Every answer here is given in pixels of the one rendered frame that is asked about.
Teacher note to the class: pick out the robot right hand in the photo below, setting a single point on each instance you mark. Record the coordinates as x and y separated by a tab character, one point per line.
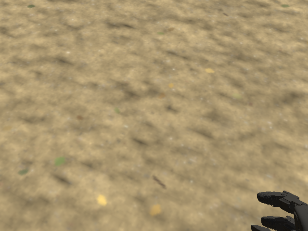
289	203

